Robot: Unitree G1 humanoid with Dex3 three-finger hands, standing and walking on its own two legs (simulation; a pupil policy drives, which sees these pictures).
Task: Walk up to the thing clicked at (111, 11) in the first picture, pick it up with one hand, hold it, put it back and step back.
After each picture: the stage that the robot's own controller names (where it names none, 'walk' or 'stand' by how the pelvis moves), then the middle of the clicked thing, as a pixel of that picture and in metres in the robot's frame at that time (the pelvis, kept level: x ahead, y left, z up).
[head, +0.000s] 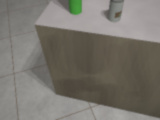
stand; (115, 8) +0.75 -0.11 +0.05
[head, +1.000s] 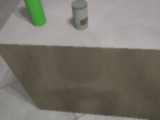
walk; (80, 15) +0.65 +0.09 +0.07
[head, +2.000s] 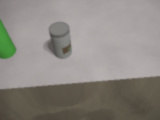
stand; (61, 41) +0.45 +0.13 +0.09
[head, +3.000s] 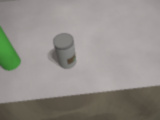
stand; (65, 51) +0.43 +0.10 +0.06
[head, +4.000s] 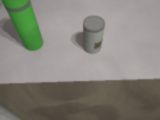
walk; (92, 35) +0.46 +0.00 +0.08
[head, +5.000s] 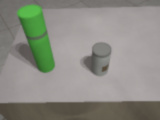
stand; (100, 60) +0.43 -0.02 +0.04
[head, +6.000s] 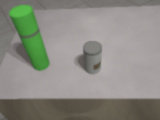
stand; (92, 58) +0.44 +0.01 +0.04
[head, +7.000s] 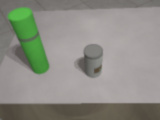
stand; (93, 61) +0.42 +0.01 +0.04
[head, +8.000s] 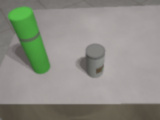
rise first; (95, 61) +0.42 +0.00 +0.04
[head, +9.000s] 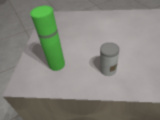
rise first; (108, 59) +0.43 -0.02 +0.04
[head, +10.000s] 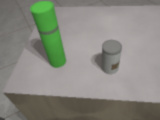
go down; (110, 57) +0.43 -0.03 +0.05
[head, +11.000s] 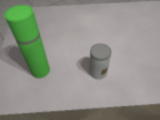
go down; (99, 62) +0.40 -0.03 +0.06
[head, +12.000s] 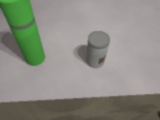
close in; (96, 50) +0.42 -0.03 +0.06
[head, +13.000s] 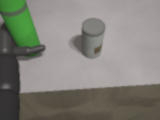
close; (92, 39) +0.44 -0.01 +0.10
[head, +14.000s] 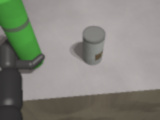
lift; (93, 46) +0.42 -0.01 +0.09
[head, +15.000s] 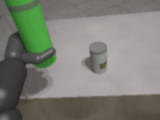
lift; (98, 58) +0.46 -0.01 +0.06
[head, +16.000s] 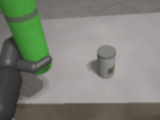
hold; (106, 62) +0.43 -0.03 +0.05
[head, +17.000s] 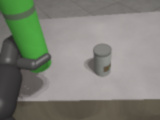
hold; (102, 60) +0.44 -0.02 +0.05
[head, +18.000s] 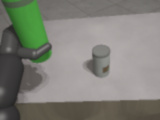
crouch; (101, 61) +0.44 -0.02 +0.05
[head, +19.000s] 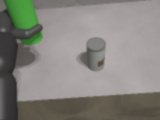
crouch; (95, 55) +0.44 -0.02 +0.05
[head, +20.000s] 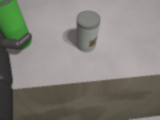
lower; (87, 32) +0.46 -0.02 +0.10
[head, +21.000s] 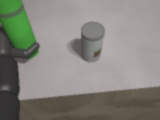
lower; (91, 43) +0.42 -0.02 +0.10
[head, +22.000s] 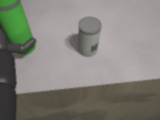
lower; (88, 38) +0.45 -0.02 +0.09
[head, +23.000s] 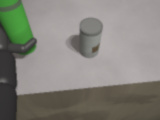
lower; (89, 39) +0.44 -0.02 +0.09
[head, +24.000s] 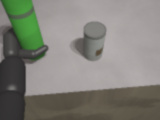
open; (93, 42) +0.44 -0.02 +0.09
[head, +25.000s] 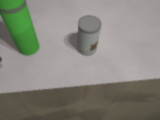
withdraw; (88, 36) +0.45 -0.01 +0.09
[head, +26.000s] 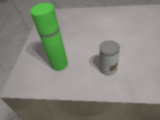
sink last; (108, 58) +0.42 -0.02 +0.06
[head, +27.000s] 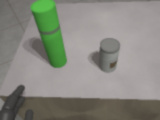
stand; (108, 56) +0.43 -0.03 +0.05
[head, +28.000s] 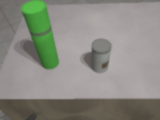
stand; (100, 56) +0.43 -0.01 +0.05
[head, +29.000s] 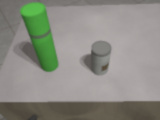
stand; (100, 58) +0.42 -0.01 +0.05
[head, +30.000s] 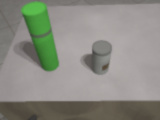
stand; (100, 58) +0.42 -0.01 +0.05
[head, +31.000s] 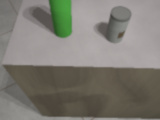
walk; (117, 25) +0.51 -0.09 +0.07
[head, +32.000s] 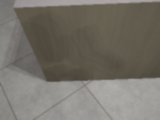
walk; out of the picture +0.85 +0.01 +0.08
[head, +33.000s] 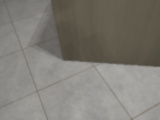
walk; out of the picture +1.17 -0.06 +0.07
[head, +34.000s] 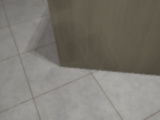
stand; out of the picture +1.12 -0.08 +0.05
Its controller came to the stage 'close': yes
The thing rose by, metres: 0.00
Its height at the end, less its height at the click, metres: +0.00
